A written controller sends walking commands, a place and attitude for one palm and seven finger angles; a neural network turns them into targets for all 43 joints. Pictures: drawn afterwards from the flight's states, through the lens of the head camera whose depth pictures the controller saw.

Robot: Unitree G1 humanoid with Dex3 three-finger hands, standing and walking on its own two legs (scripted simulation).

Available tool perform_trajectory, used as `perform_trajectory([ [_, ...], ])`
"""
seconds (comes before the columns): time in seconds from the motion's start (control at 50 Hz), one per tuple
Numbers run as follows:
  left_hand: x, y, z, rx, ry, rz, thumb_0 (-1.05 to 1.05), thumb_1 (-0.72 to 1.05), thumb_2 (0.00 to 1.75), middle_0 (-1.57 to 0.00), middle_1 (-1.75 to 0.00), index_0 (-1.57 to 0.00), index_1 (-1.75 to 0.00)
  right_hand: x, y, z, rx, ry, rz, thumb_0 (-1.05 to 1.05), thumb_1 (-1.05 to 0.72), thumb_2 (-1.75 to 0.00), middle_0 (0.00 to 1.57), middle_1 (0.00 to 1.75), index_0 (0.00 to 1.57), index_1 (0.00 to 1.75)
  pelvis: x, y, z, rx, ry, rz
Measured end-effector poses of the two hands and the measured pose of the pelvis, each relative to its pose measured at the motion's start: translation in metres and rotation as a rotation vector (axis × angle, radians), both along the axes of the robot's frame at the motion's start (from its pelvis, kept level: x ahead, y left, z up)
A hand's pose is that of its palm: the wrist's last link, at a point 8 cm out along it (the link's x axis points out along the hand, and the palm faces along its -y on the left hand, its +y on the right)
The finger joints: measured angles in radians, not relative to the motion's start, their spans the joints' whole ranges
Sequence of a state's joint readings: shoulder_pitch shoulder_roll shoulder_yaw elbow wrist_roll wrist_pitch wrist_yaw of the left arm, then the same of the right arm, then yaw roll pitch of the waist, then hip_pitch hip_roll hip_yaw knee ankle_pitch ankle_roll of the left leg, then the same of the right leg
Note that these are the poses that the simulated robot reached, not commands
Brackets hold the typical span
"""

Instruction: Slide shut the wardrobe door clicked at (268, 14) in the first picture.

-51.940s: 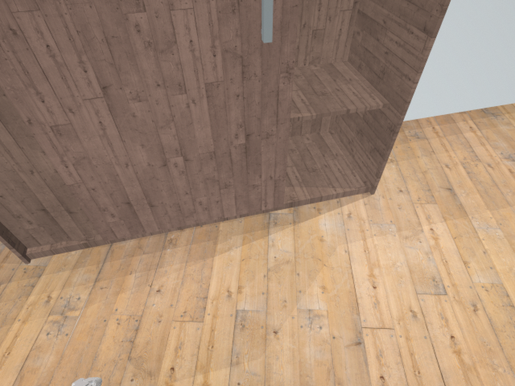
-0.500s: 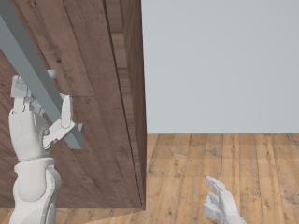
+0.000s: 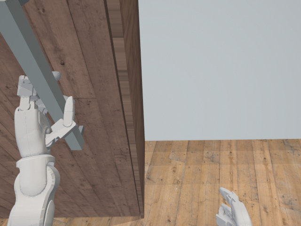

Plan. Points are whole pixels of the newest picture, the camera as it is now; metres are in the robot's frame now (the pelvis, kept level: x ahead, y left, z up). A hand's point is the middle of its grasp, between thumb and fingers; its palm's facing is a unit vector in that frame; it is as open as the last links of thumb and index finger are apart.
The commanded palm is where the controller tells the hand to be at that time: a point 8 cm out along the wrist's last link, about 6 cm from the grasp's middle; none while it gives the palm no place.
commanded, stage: loosen the grip on the handle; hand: left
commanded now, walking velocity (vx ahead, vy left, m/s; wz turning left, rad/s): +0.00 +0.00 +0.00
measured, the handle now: (56, 90) +0.28 +0.21 +0.26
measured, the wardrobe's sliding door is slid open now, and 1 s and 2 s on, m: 0.00 0.00 0.00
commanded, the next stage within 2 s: slip the hand off the handle in 0.56 s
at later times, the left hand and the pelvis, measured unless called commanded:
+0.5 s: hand (67, 118) +0.25 +0.19 +0.22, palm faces +0.40 -0.91 -0.06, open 14.8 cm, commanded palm +0.20 +0.23 +0.22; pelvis -0.01 -0.03 -0.01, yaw +0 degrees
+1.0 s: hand (63, 120) +0.25 +0.20 +0.22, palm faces +0.32 -0.94 -0.11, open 15.0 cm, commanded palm +0.19 +0.27 +0.21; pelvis +0.01 -0.02 -0.01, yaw +0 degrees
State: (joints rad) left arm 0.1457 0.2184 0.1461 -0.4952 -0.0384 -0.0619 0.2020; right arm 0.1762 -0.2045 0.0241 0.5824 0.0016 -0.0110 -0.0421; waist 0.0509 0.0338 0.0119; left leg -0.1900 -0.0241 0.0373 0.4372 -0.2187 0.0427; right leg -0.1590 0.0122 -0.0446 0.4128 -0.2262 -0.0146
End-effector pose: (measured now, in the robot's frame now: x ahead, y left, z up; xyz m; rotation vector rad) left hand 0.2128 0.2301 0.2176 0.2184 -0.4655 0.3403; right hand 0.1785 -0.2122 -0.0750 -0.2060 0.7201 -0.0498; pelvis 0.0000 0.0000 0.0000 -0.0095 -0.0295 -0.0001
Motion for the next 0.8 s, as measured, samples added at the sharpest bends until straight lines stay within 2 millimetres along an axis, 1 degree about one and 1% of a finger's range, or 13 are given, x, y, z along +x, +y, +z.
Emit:
perform_trajectory([
  [0.02, 0.000, 0.004, 0.000, 0.045, -0.001, -0.003, -0.14, 0.62, 0.77, -0.45, -1.53, -0.11, -1.23, -0.003, 0.001, -0.002, -0.017, 0.008, 0.025, 0.01, -0.90, -0.90, 0.20, 0.29, 0.20, 0.30, -0.004, -0.003, -0.001, 0.001, 0.000, 0.003],
  [0.04, 0.000, 0.007, 0.000, 0.054, -0.006, -0.007, -0.17, 0.58, 0.74, -0.47, -1.53, -0.13, -1.23, -0.006, 0.002, -0.004, -0.017, 0.012, 0.042, 0.01, -0.90, -0.90, 0.20, 0.29, 0.20, 0.30, -0.009, -0.005, -0.001, 0.004, -0.003, 0.011],
  [0.12, -0.001, 0.008, 0.002, -0.032, 0.004, -0.020, -0.14, 0.48, 0.68, -0.48, -1.50, -0.25, -1.20, -0.013, 0.005, -0.008, 0.028, -0.039, 0.075, 0.02, -0.90, -0.90, 0.20, 0.29, 0.20, 0.30, -0.023, -0.011, -0.004, 0.017, -0.027, 0.015],
  [0.2, 0.000, 0.003, 0.001, -0.091, -0.005, 0.017, -0.08, 0.29, 0.59, -0.48, -1.47, -0.27, -1.18, -0.019, 0.001, -0.005, 0.074, -0.123, 0.052, 0.02, -0.90, -0.90, 0.20, 0.30, 0.20, 0.30, -0.028, -0.018, -0.006, 0.020, -0.045, 0.004],
  [0.26, 0.000, 0.000, 0.000, -0.095, -0.027, 0.050, -0.05, 0.06, 0.49, -0.48, -1.46, -0.24, -1.17, -0.024, -0.009, 0.000, 0.070, -0.169, 0.043, 0.02, -0.90, -0.90, 0.20, 0.30, 0.20, 0.30, -0.029, -0.025, -0.008, 0.019, -0.059, -0.006],
  [0.32, 0.001, -0.001, -0.002, -0.085, -0.047, 0.064, -0.03, -0.16, 0.39, -0.48, -1.47, -0.23, -1.14, -0.027, -0.023, 0.003, 0.043, -0.187, 0.034, 0.02, -0.90, -0.90, 0.20, 0.30, 0.20, 0.30, -0.027, -0.031, -0.010, 0.015, -0.065, -0.012],
  [0.36, 0.001, -0.001, -0.003, -0.077, -0.058, 0.061, -0.02, -0.27, 0.33, -0.48, -1.48, -0.22, -1.12, -0.028, -0.033, 0.003, 0.018, -0.184, 0.026, 0.01, -0.90, -0.90, 0.20, 0.30, 0.20, 0.30, -0.025, -0.033, -0.010, 0.012, -0.063, -0.013],
  [0.42, 0.001, 0.001, -0.005, -0.060, -0.075, 0.049, -0.01, -0.40, 0.28, -0.49, -1.48, -0.21, -1.07, -0.028, -0.047, 0.001, -0.022, -0.158, 0.012, 0.01, -0.90, -0.90, 0.20, 0.30, 0.20, 0.30, -0.019, -0.034, -0.010, 0.008, -0.050, -0.009],
  [0.5, 0.001, 0.003, -0.006, -0.039, -0.086, 0.026, -0.01, -0.49, 0.23, -0.50, -1.44, -0.21, -1.02, -0.024, -0.058, -0.003, -0.061, -0.111, -0.002, 0.02, -0.90, -0.90, 0.20, 0.29, 0.20, 0.30, -0.008, -0.034, -0.010, 0.006, -0.027, -0.003],
  [0.58, 0.001, 0.005, -0.005, -0.028, -0.078, 0.009, -0.01, -0.53, 0.21, -0.51, -1.41, -0.21, -1.00, -0.012, -0.057, -0.005, -0.064, -0.096, 0.000, 0.02, -0.90, -0.90, 0.20, 0.29, 0.20, 0.30, 0.004, -0.032, -0.009, 0.015, -0.001, -0.003],
  [0.68, -0.001, 0.005, -0.004, -0.026, -0.056, -0.005, -0.01, -0.55, 0.20, -0.50, -1.37, -0.19, -1.00, 0.005, -0.045, -0.006, -0.030, -0.112, 0.012, 0.02, -0.90, -0.90, 0.20, 0.29, 0.20, 0.30, 0.013, -0.028, -0.011, 0.020, 0.019, -0.001],
  [0.8, 0.000, 0.007, -0.004, -0.023, -0.060, -0.020, -0.01, -0.56, 0.20, -0.51, -1.36, -0.19, -1.02, 0.019, -0.023, -0.007, 0.006, -0.120, 0.034, 0.02, -0.90, -0.90, 0.20, 0.29, 0.20, 0.30, 0.014, -0.024, -0.013, 0.018, 0.026, 0.004],
])
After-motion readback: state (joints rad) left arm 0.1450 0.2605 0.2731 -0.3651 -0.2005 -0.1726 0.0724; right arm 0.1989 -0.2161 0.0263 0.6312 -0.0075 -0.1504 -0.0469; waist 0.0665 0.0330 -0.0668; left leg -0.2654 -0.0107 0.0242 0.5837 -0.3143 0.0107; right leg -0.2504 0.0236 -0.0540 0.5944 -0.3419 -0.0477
